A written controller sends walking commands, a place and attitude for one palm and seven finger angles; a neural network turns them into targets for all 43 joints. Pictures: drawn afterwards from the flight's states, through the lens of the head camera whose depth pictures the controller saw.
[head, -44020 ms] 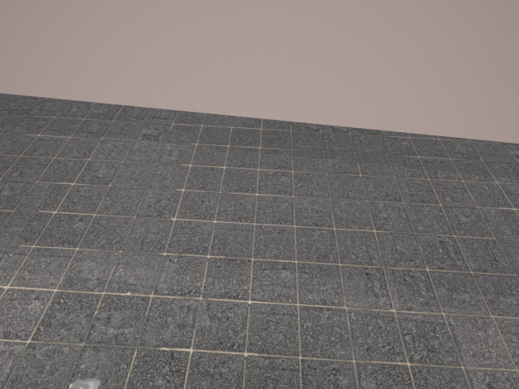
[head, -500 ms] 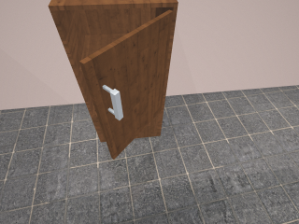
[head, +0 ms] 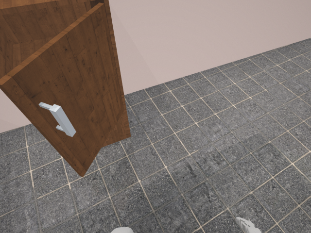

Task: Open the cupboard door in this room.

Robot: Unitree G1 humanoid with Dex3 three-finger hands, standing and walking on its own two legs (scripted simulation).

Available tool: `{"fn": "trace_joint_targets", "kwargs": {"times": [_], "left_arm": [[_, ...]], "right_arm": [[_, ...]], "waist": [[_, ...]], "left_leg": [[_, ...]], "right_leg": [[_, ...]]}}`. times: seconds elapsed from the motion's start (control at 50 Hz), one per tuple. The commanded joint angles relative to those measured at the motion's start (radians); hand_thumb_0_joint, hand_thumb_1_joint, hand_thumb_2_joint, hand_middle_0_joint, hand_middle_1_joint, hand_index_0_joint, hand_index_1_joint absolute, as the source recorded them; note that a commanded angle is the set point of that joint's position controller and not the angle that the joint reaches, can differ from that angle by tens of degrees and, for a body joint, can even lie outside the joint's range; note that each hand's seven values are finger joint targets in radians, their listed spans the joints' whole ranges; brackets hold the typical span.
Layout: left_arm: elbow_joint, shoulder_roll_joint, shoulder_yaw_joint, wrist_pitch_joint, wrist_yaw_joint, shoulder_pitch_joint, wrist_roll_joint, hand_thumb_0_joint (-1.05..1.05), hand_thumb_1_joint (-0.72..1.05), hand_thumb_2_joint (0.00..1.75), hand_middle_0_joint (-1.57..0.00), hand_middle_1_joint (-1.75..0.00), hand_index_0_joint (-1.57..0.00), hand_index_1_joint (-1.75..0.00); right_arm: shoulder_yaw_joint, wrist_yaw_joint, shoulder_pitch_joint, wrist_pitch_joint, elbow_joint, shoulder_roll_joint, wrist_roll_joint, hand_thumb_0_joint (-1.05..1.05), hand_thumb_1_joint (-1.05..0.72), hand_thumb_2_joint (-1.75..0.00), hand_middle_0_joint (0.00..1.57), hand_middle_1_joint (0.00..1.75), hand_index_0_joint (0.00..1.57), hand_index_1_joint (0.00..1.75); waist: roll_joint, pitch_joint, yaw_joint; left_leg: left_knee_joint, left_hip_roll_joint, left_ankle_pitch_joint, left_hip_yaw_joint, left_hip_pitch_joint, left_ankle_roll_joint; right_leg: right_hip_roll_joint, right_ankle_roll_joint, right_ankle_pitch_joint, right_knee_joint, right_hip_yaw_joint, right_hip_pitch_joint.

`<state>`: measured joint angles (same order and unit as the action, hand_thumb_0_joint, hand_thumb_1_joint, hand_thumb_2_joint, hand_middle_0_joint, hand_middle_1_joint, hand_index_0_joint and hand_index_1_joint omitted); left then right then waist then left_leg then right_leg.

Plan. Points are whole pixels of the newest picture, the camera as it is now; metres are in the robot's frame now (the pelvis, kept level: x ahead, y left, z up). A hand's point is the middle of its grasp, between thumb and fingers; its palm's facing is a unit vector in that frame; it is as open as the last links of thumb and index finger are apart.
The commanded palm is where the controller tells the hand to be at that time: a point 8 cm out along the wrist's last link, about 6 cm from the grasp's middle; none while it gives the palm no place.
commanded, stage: walk to a spot facing it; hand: left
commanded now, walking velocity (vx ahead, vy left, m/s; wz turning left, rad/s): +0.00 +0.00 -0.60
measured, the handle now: (58, 119) +0.39 +0.32 +0.01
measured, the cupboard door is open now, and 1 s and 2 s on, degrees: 44 44 44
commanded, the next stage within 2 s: none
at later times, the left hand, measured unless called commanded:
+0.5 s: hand (114, 224) +0.15 +0.13 -0.16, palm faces -0.28 -0.92 -0.28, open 7.4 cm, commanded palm none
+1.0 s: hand (143, 202) +0.22 +0.06 -0.16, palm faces -0.58 -0.78 -0.21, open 7.4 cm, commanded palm none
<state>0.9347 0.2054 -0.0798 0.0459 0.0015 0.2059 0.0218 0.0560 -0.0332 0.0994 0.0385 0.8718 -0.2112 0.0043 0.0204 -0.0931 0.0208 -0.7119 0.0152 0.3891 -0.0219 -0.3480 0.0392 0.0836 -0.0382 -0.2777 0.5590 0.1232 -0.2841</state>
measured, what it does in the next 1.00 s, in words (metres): steps on the spot, turning right: left foot, then right foot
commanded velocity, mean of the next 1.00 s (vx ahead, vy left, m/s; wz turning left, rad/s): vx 0.06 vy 0.00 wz -0.60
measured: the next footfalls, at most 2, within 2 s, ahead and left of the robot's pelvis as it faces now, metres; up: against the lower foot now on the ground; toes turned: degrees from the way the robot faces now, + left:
left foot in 0.04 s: +0.05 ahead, +0.13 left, +0.00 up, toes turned +0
right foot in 0.34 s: +0.03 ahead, -0.15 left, +0.00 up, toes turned -17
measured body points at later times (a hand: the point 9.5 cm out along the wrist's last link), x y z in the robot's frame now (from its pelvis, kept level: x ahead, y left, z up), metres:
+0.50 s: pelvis +0.01 -0.04 +0.00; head +0.05 -0.07 +0.44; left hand +0.17 +0.18 -0.14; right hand -0.03 -0.31 -0.16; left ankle +0.03 +0.11 -0.67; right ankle -0.01 -0.14 -0.73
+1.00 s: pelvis +0.03 -0.06 +0.00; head +0.06 -0.08 +0.45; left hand +0.25 +0.10 -0.14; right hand -0.09 -0.27 -0.15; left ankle +0.08 +0.08 -0.73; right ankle -0.04 -0.15 -0.71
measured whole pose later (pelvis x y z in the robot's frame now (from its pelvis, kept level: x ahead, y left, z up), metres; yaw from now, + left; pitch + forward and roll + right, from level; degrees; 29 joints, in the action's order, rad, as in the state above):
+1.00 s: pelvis +0.03 -0.06 +0.00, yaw -38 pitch +1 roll -1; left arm 0.91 0.22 -0.09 0.06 -0.06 0.18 0.03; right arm 0.03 -0.02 0.28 0.01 0.89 -0.19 0.04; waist -0.02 -0.06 -0.01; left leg -0.54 0.16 0.33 -0.21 -0.21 0.05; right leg -0.03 0.02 -0.43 0.72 -0.08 -0.37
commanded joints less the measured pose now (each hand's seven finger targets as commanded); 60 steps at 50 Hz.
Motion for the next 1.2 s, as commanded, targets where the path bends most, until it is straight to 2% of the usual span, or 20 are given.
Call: {"fn": "trace_joint_targets", "kwargs": {"times": [0.0,0.02,0.08,0.14,0.26,0.28,0.32,0.36,0.42,0.62,0.64,0.68,0.76,0.82,0.92,0.98,1.0,1.02,1.06,1.18], "left_arm": [[-0.117,0.090,-0.030,-0.014,-0.003,0.000,-0.015,0.00,0.90,0.90,-0.20,-0.30,-0.20,-0.30],[-0.135,0.109,-0.027,-0.019,-0.011,-0.020,-0.003,0.00,0.90,0.90,-0.20,-0.30,-0.20,-0.30],[-0.112,0.118,-0.039,-0.013,-0.031,-0.032,0.008,0.00,0.90,0.90,-0.20,-0.30,-0.20,-0.30],[-0.121,0.078,-0.019,-0.005,-0.040,-0.045,-0.001,0.00,0.90,0.90,-0.20,-0.30,-0.20,-0.30],[-0.111,0.089,-0.017,-0.019,-0.040,-0.014,0.000,0.00,0.90,0.90,-0.20,-0.30,-0.20,-0.30],[-0.091,0.114,-0.026,-0.022,-0.036,0.045,0.000,0.00,0.90,0.90,-0.20,-0.30,-0.20,-0.30],[-0.062,0.300,-0.059,-0.034,-0.008,0.141,0.002,0.00,0.90,0.90,-0.20,-0.30,-0.20,-0.30],[-0.070,0.249,-0.056,-0.023,0.015,0.075,-0.001,0.00,0.90,0.90,-0.20,-0.30,-0.20,-0.30],[-0.097,0.189,-0.037,-0.025,0.019,-0.017,0.002,0.00,0.90,0.90,-0.20,-0.30,-0.20,-0.30],[-0.097,0.197,-0.044,-0.020,0.010,-0.046,-0.001,0.00,0.90,0.90,-0.20,-0.30,-0.20,-0.30],[-0.105,0.176,-0.039,-0.017,0.007,-0.068,-0.006,0.00,0.90,0.90,-0.20,-0.30,-0.20,-0.30],[-0.144,0.089,-0.021,-0.014,-0.011,-0.039,-0.013,0.00,0.90,0.90,-0.20,-0.30,-0.20,-0.30],[-0.106,0.106,-0.039,-0.011,-0.040,-0.030,0.007,0.00,0.90,0.90,-0.20,-0.30,-0.20,-0.30],[-0.117,0.062,-0.021,-0.009,-0.043,-0.063,0.000,0.00,0.90,0.90,-0.20,-0.30,-0.20,-0.30],[-0.139,0.055,-0.013,-0.020,-0.056,-0.132,0.006,0.00,0.90,0.90,-0.20,-0.30,-0.20,-0.30],[-0.085,0.093,-0.027,-0.034,-0.054,0.015,0.008,0.00,0.90,0.90,-0.20,-0.30,-0.20,-0.30],[-0.046,0.174,-0.048,-0.046,-0.043,0.141,0.012,0.00,0.90,0.90,-0.20,-0.30,-0.20,-0.30],[-0.014,0.298,-0.073,-0.053,-0.024,0.247,0.006,0.00,0.90,0.90,-0.20,-0.30,-0.20,-0.30],[-0.022,0.251,-0.064,-0.062,0.004,0.198,-0.004,0.00,0.90,0.90,-0.20,-0.30,-0.20,-0.30],[-0.029,0.174,-0.033,-0.095,-0.007,0.095,0.002,0.00,0.90,0.90,-0.20,-0.30,-0.20,-0.30]], "right_arm": [[0.040,-0.019,0.186,-0.047,-0.038,-0.222,0.022,0.00,-0.90,-0.90,0.20,0.30,0.20,0.30],[0.042,-0.025,0.195,-0.038,-0.052,-0.250,0.025,0.00,-0.90,-0.90,0.20,0.30,0.20,0.30],[0.013,-0.023,0.102,-0.046,-0.079,-0.170,0.032,0.00,-0.90,-0.90,0.20,0.30,0.20,0.30],[0.015,-0.020,0.123,-0.044,-0.071,-0.163,0.034,0.00,-0.90,-0.90,0.20,0.30,0.20,0.30],[0.042,-0.004,0.170,-0.028,-0.046,-0.206,0.027,0.00,-0.90,-0.90,0.20,0.30,0.20,0.30],[0.044,-0.002,0.150,-0.025,-0.055,-0.200,0.022,0.00,-0.90,-0.90,0.20,0.30,0.20,0.30],[0.019,0.006,0.083,-0.016,-0.118,-0.097,0.005,0.00,-0.90,-0.90,0.20,0.30,0.20,0.30],[0.028,-0.003,0.069,-0.003,-0.091,-0.113,0.006,0.00,-0.90,-0.90,0.20,0.30,0.20,0.30],[0.023,0.004,0.086,-0.003,-0.052,-0.099,0.010,0.00,-0.90,-0.90,0.20,0.30,0.20,0.30],[0.019,-0.005,0.176,-0.025,-0.031,-0.074,0.000,0.00,-0.90,-0.90,0.20,0.30,0.20,0.30],[0.020,-0.009,0.227,-0.033,-0.017,-0.094,0.002,0.00,-0.90,-0.90,0.20,0.30,0.20,0.30],[0.043,-0.018,0.267,-0.041,-0.037,-0.245,0.025,0.00,-0.90,-0.90,0.20,0.30,0.20,0.30],[0.014,-0.020,0.113,-0.050,-0.080,-0.162,0.030,0.00,-0.90,-0.90,0.20,0.30,0.20,0.30],[0.017,-0.017,0.185,-0.051,-0.047,-0.150,0.033,0.00,-0.90,-0.90,0.20,0.30,0.20,0.30],[0.037,0.001,0.244,-0.045,-0.018,-0.185,0.037,0.00,-0.90,-0.90,0.20,0.30,0.20,0.30],[0.038,0.012,0.198,-0.043,-0.021,-0.187,0.032,0.00,-0.90,-0.90,0.20,0.30,0.20,0.30],[0.030,0.021,0.162,-0.045,-0.044,-0.144,0.017,0.00,-0.90,-0.90,0.20,0.30,0.20,0.30],[0.008,0.032,0.041,-0.047,-0.112,-0.075,0.007,0.00,-0.90,-0.90,0.20,0.30,0.20,0.30],[0.024,0.032,-0.025,-0.053,-0.114,-0.130,0.013,0.00,-0.90,-0.90,0.20,0.30,0.20,0.30],[0.025,0.048,0.060,-0.051,-0.043,-0.078,0.019,0.00,-0.90,-0.90,0.20,0.30,0.20,0.30]], "waist": [[-0.329,0.169,-0.060],[-0.283,0.131,-0.064],[-0.247,0.068,-0.017],[-0.225,0.098,-0.023],[-0.222,0.131,-0.024],[-0.169,0.144,0.014],[0.295,0.151,0.080],[0.248,0.142,0.049],[0.151,0.125,0.001],[0.100,0.114,-0.047],[0.051,0.123,-0.075],[-0.375,0.113,-0.078],[-0.192,0.061,-0.004],[-0.193,0.111,-0.035],[-0.238,0.073,-0.081],[-0.136,0.100,0.006],[0.062,0.144,0.077],[0.388,0.104,0.151],[0.208,0.050,0.106],[0.110,0.045,-0.001]], "left_leg": [[0.420,0.369,-0.286,0.385,0.378,-0.148],[0.437,0.498,-0.356,0.442,0.267,-0.245],[0.399,0.358,-0.436,0.214,0.158,-0.205],[0.329,0.285,-0.615,0.015,0.231,-0.165],[0.194,0.297,-0.499,-0.072,0.181,-0.102],[0.106,0.272,-0.391,-0.100,0.102,-0.064],[-0.329,0.058,0.292,-0.128,-0.238,0.026],[-0.475,0.088,0.168,0.022,-0.285,0.012],[-0.405,0.084,0.053,0.013,-0.196,0.026],[0.113,0.009,-0.061,0.003,0.085,0.005],[0.255,0.037,-0.116,0.023,0.215,-0.006],[0.497,0.460,-0.085,0.463,0.283,-0.183],[0.432,0.331,-0.294,0.149,0.135,-0.161],[0.362,0.294,-0.515,0.012,0.249,-0.148],[0.395,0.339,-0.086,-0.020,0.185,-0.137],[0.223,0.288,0.102,-0.096,0.035,-0.075],[-0.017,0.199,0.154,-0.197,-0.159,-0.029],[-0.327,0.054,0.356,-0.197,-0.441,0.016],[-0.480,0.108,0.149,0.009,-0.502,0.008],[-0.243,0.086,-0.084,-0.031,-0.265,0.031]], "right_leg": [[0.000,0.023,-0.143,0.203,0.014,-0.288],[-0.022,0.052,-0.359,0.440,-0.065,-0.300],[-0.093,0.079,-0.226,0.638,-0.074,-0.303],[-0.107,0.087,-0.194,0.453,-0.152,-0.247],[-0.069,0.048,-0.028,0.049,-0.240,0.007],[-0.084,0.033,0.090,-0.065,-0.219,0.126],[-0.476,-0.156,0.531,-0.214,0.294,0.269],[-0.395,-0.183,0.322,-0.208,0.273,0.228],[-0.315,-0.151,0.359,-0.182,0.152,0.127],[-0.248,-0.117,0.273,-0.144,0.240,-0.017],[-0.201,-0.072,0.177,-0.098,0.207,-0.121],[0.007,0.045,-0.332,0.305,-0.082,-0.351],[-0.102,0.078,-0.164,0.613,-0.098,-0.303],[-0.115,0.087,-0.150,0.437,-0.154,-0.264],[-0.103,0.058,-0.180,0.161,-0.238,-0.141],[-0.069,0.023,-0.073,-0.048,-0.271,0.138],[-0.211,-0.038,-0.226,-0.177,-0.061,0.356],[-0.459,-0.170,-0.267,-0.335,0.404,0.436],[-0.451,-0.231,-0.257,-0.349,0.444,0.358],[-0.297,-0.165,0.059,-0.320,0.124,0.168]]}}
